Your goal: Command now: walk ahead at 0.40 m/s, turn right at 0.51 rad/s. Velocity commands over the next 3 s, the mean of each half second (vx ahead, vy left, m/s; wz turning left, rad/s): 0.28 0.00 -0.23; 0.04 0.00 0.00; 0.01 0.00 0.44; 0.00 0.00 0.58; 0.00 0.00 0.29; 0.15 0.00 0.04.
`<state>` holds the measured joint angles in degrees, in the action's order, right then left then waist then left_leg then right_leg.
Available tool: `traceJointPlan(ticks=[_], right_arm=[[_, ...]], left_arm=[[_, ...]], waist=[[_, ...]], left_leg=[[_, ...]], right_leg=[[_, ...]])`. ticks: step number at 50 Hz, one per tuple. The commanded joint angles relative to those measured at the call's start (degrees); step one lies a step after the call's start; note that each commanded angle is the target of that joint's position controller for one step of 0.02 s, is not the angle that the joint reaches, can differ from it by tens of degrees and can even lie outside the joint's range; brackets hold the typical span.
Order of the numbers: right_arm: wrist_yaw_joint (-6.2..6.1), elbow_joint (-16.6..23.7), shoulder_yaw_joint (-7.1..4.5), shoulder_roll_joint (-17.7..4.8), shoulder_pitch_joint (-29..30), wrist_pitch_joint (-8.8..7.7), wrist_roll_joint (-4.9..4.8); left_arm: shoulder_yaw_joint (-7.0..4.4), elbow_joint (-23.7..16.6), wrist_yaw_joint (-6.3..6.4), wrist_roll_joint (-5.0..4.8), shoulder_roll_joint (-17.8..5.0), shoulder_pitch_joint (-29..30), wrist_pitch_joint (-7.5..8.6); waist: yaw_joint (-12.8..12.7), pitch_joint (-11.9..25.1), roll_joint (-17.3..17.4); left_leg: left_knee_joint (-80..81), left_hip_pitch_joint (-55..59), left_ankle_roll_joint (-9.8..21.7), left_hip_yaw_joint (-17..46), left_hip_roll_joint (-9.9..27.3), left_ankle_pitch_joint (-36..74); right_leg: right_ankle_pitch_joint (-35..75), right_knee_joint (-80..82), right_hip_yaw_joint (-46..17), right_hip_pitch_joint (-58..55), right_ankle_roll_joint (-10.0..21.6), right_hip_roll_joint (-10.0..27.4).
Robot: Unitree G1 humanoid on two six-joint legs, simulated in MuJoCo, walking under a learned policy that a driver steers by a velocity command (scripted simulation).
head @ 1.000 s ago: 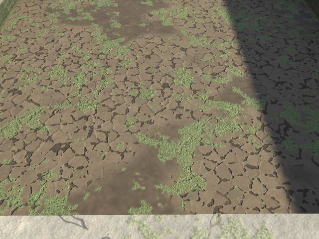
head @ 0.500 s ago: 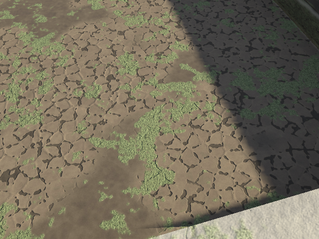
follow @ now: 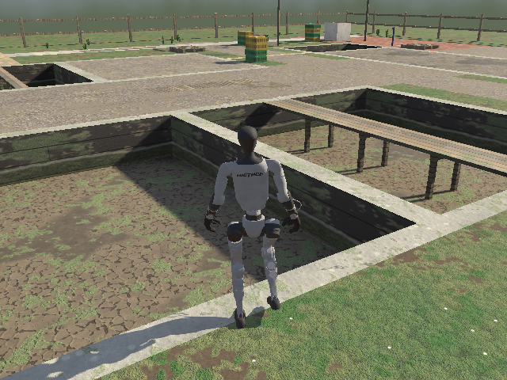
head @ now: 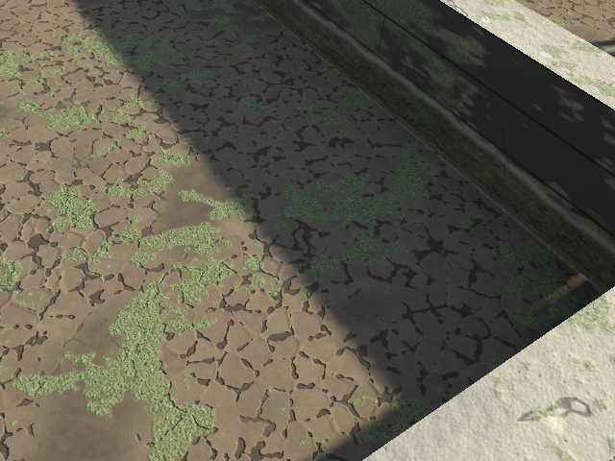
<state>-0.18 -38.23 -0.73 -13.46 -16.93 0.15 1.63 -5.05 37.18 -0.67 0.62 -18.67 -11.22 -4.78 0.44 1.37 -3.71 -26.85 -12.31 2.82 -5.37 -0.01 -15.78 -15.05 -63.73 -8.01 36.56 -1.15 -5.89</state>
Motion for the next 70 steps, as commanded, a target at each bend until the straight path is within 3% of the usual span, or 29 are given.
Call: traceJointPlan(ticks=[1, 8, 9, 12, 13, 14, 15, 16, 18, 19, 23, 27, 29, 31, 34, 35, 37, 40, 45, 48, 56, 61, 62, 63, 64, 65, 66, 67, 70], right_arm=[[-0.32, 5.8, -2.4, -7.3, 3.1, -1.74, -0.22], [0.27, 3.8, -3.88, -12.2, -2.0, -1.17, -2.09], [1.27, 1.2, -2.58, -7.9, -5.8, -0.96, -0.88], [1.37, 0.7, -2.57, -9.5, -4.8, -0.32, -1.51], [1.23, 1.8, -2.5, -9.7, -2.6, -0.74, -1.91], [1.66, 5.4, -1.16, -5.7, -1.4, -1.2, -3.39], [1.56, 5.4, -0.93, -4.5, -3.6, -0.11, -2.5], [1.07, 5.3, -1.56, -7.2, -1.8, 1.09, -1.82], [0.69, 4.7, -0.77, -5.4, 2.4, 1.37, -1.97], [0.61, 3.9, -0.74, -5.2, 0.9, 1.78, -1.03], [1.73, 1.1, 0.54, -2.3, -0.7, 3.17, -0.6], [2.62, -0.1, 1.72, 0.5, -1.2, 3.8, 0.48], [1.32, 0.7, 0.87, -4.5, 0.2, 1.43, 0.17], [0.7, 0.2, 0.6, -3.9, 4.9, 0.06, -1.82], [0.23, -0.6, 1.01, -2.3, 3.2, -1.58, -2.44], [-1.05, -0.4, -0.12, -5.6, 2.0, -1.05, -2.35], [-1.92, 0.1, 0.33, -4.1, 1.8, 0.03, -2.01], [-1.63, 0.7, 0.52, -4.1, 2.0, 1.01, -1.57], [-0.38, 1.0, 0.75, -4.8, 1.5, 1.17, -1.67], [-1.24, 3.8, -0.01, -8.2, 4.1, 2.07, -1.43], [-3.17, 8.8, -1.62, -11.3, 1.6, 5.34, -1.11], [-3.6, 11.7, -2.79, -13.3, 5.5, 6.73, -2.48], [-3.54, 12.5, -2.14, -11.2, 6.0, 6.49, -2.42], [-3.21, 13.6, -1.49, -9.0, 6.2, 5.59, -2.69], [-2.58, 13.9, -2.25, -11.0, 6.6, 4.32, -2.43], [-2.13, 12.2, -3.98, -14.8, 5.7, 3.58, -2.58], [-2.11, 10.1, -4.64, -15.0, 2.4, 3.81, -3.44], [-2.74, 7.7, -5.05, -14.2, -2.0, 4.82, -3.55], [-2.7, 8.2, -4.03, -11.1, 0.0, 6.77, -2.78]], left_arm=[[1.16, -5.7, 0.2, -4.87, -0.7, 2.2, 1.25], [4.75, -8.0, -1.16, -2.49, 1.0, 12.2, 4.88], [3.59, -6.4, -0.7, 1.34, -0.6, 12.3, 3.07], [4.37, -3.0, 0.06, 0.98, 1.5, 2.3, 2.61], [3.36, -0.8, 0.66, 1.22, -1.0, -5.1, 2.61], [1.84, 0.3, 1.28, 1.85, -7.1, -13.5, 2.64], [0.29, 2.3, 1.39, -0.52, -11.3, -16.0, 2.5], [0.68, 1.8, 1.61, -1.56, -8.8, -11.8, 2.5], [3.99, 1.2, 1.53, -0.99, 1.2, -3.0, 3.18], [4.69, 1.3, 1.64, -1.34, 2.9, 0.0, 3.61], [4.78, 1.3, 0.99, 0.5, 1.7, 4.8, 4.84], [4.26, 3.0, 0.99, -0.58, 0.4, 3.0, 3.97], [4.21, 4.0, 0.85, -1.68, 2.1, 0.0, 2.94], [4.33, 5.2, 1.2, -1.22, 1.1, 1.3, 1.66], [4.18, 7.1, 2.21, -1.02, -0.1, 1.0, 1.73], [5.31, 8.8, 2.31, -0.44, 0.9, -3.5, 1.72], [5.56, 9.0, 2.33, -0.78, 1.0, -1.6, 2.35], [6.1, 7.7, 2.34, -0.69, 1.2, 0.3, 2.35], [6.62, 6.7, 2.38, -0.01, 0.3, 1.1, 1.59], [6.31, 3.0, 4.13, 0.47, -2.4, 4.1, 1.16], [6.46, -5.8, 4.95, 0.3, -1.0, 6.7, 1.32], [6.0, -5.9, 3.93, 0.3, -2.2, 2.9, 2.79], [5.41, -5.8, 3.82, 1.2, -4.3, 0.8, 2.3], [4.38, -6.2, 3.39, 2.85, -8.0, 1.4, 1.62], [3.4, -6.5, 3.12, 2.92, -9.3, 2.4, 1.31], [3.84, -7.2, 3.16, 1.88, -6.4, 2.9, 1.29], [4.18, -7.7, 3.34, 1.59, -4.7, 6.0, 1.22], [4.37, -8.1, 2.58, 0.54, -2.7, 7.8, 1.6], [3.99, -8.0, 2.17, 0.6, -2.4, 7.6, 2.7]], waist=[[0.6, -3.3, 12.5], [6.0, -4.6, 7.3], [5.1, -1.6, 6.6], [-0.3, 2.0, 11.8], [-4.9, 5.2, 10.2], [-8.1, 13.9, 0.2], [-8.0, 16.1, -7.4], [-6.6, 10.4, -3.4], [-2.8, 2.4, -1.0], [-0.1, 1.1, -1.8], [2.6, -0.8, -4.0], [2.4, -1.1, -1.5], [-0.1, -1.7, 8.2], [-1.7, -6.3, 11.0], [-1.2, -1.0, 9.5], [-0.4, -4.8, 9.2], [0.5, -3.2, 4.6], [0.6, 2.1, 5.5], [0.0, 2.9, 4.5], [-0.5, 4.8, 4.4], [0.2, 3.7, 11.2], [-1.8, 4.0, 7.2], [-2.0, 4.4, 2.6], [-1.4, 1.4, -9.2], [-1.5, 1.5, -14.5], [-0.9, 1.5, -6.6], [2.1, 1.5, -2.6], [4.0, 1.4, -2.2], [3.6, 0.7, -0.5]], left_leg=[[10.3, 9.5, 5.6, 13.0, 12.9, 4.8], [12.5, 5.0, 9.3, 11.3, 15.2, 2.2], [7.9, 5.3, 6.8, 6.9, 12.7, 14.4], [-3.6, 3.0, 4.3, 3.0, 9.7, 30.0], [-12.4, -3.3, 1.9, 0.8, 8.1, 27.1], [-30.5, -17.3, -2.0, -3.4, 4.0, 3.7], [-41.6, -25.2, -4.0, 1.0, -2.2, -21.0], [-43.6, -26.7, -4.7, 6.5, 1.4, -20.8], [-38.3, -22.1, -5.8, 8.7, 3.9, -14.6], [-32.6, -16.2, -6.5, 8.6, 4.5, -11.4], [-15.8, -1.1, -5.7, 3.8, 0.4, -3.2], [-3.5, 9.9, -3.5, 3.6, -0.6, 6.1], [4.9, 7.4, -1.9, 15.3, 10.2, 5.3], [9.2, -6.3, -2.0, 14.1, 6.6, -1.3], [7.8, 1.5, -1.7, 12.3, 5.2, 12.4], [7.9, 4.4, 0.8, 13.3, 5.0, 13.5], [8.0, 7.8, 2.2, 14.2, 5.8, 19.0], [7.5, 11.9, 1.7, 14.0, 5.9, 26.9], [8.3, 11.9, 2.1, 14.1, 5.5, 30.6], [7.1, 9.5, 3.3, 15.3, 4.9, 33.4], [7.5, 7.3, 13.4, 29.3, 13.0, 28.5], [3.8, -1.2, 6.7, 26.4, 6.8, 14.6], [-1.7, -8.1, 4.1, 23.2, 3.2, 4.4], [-11.9, -17.6, 0.2, 15.7, -4.5, -10.0], [-27.7, -20.2, -2.9, 11.0, -6.3, -19.0], [-41.4, -20.7, -5.0, 13.7, -4.8, -18.6], [-47.6, -20.1, -5.8, 14.8, -4.5, -16.5], [-50.4, -20.2, -6.8, 13.2, -3.6, -15.2], [-46.7, -20.1, -7.7, 9.8, -3.1, -9.4]], right_leg=[[4.4, 4.5, -1.6, 11.5, -0.6, 5.0], [1.6, 26.0, 8.5, -1.4, 0.2, 6.7], [2.9, 27.7, 13.0, -6.4, 1.6, 3.0], [3.7, 35.2, 14.0, -22.5, 4.6, -0.4], [6.0, 36.1, 8.7, -34.2, 6.2, 2.5], [11.4, 38.0, -10.7, -50.6, 12.2, 18.6], [20.6, 44.9, -26.6, -48.2, 20.3, 28.5], [16.7, 44.9, -20.5, -43.0, 20.7, 26.5], [15.6, 47.3, -9.9, -29.6, 16.1, 21.3], [15.5, 49.2, -6.1, -23.4, 14.1, 18.3], [12.7, 49.2, 1.9, -11.6, 10.5, 11.4], [-11.8, 50.2, -1.7, -6.2, 6.4, 10.4], [-8.3, 45.9, -1.1, -10.5, 3.5, 7.7], [2.9, 47.4, -0.4, -23.1, 2.8, 7.8], [8.5, 47.3, -0.4, -26.4, 3.4, 8.7], [4.8, 48.8, -0.5, -22.4, 4.4, 8.1], [6.1, 49.7, 0.3, -22.3, 3.7, 8.0], [9.5, 48.2, 0.5, -25.0, 3.6, 8.7], [11.3, 46.9, 1.1, -27.0, 3.5, 9.3], [14.6, 42.0, 3.3, -28.2, 2.5, 8.7], [-5.5, 24.5, 6.7, -13.3, -0.8, 6.2], [6.8, 39.0, 7.0, -23.2, 0.8, 7.9], [14.4, 41.5, 4.2, -29.5, 3.1, 12.4], [18.3, 46.8, -4.2, -30.3, 9.2, 20.4], [20.8, 49.7, -12.8, -26.6, 16.9, 28.8], [24.8, 48.6, -11.1, -24.3, 19.4, 29.2], [26.7, 47.2, -5.2, -22.3, 17.8, 26.5], [22.1, 46.5, -0.9, -22.6, 15.9, 23.5], [19.0, 44.7, 4.7, -22.5, 13.4, 20.1]])
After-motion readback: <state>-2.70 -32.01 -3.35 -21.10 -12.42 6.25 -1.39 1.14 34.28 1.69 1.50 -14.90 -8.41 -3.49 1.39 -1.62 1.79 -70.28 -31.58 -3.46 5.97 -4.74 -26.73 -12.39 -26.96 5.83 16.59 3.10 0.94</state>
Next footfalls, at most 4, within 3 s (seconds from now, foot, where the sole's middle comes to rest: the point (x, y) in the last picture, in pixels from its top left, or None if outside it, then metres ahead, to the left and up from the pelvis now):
0.26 right None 0.18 -0.13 -0.78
0.56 left None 0.21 0.07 -0.78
1.70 left None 0.08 0.07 -0.78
2.22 right None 0.18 -0.17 -0.78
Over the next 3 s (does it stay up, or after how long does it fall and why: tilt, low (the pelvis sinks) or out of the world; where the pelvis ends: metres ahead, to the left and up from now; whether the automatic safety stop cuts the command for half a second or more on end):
stays up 0.13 -0.05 -0.02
